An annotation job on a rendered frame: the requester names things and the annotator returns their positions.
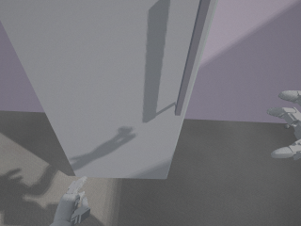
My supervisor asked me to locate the robot right hand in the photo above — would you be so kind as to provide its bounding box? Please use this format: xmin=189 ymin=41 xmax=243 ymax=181
xmin=266 ymin=90 xmax=301 ymax=161

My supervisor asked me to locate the fridge door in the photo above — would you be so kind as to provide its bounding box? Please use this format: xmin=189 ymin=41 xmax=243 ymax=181
xmin=0 ymin=0 xmax=216 ymax=180

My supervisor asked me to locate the robot left hand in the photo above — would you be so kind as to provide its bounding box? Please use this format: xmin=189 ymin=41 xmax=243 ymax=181
xmin=53 ymin=176 xmax=91 ymax=226

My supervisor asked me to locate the handle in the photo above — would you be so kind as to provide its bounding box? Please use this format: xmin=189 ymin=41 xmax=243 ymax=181
xmin=174 ymin=0 xmax=211 ymax=116

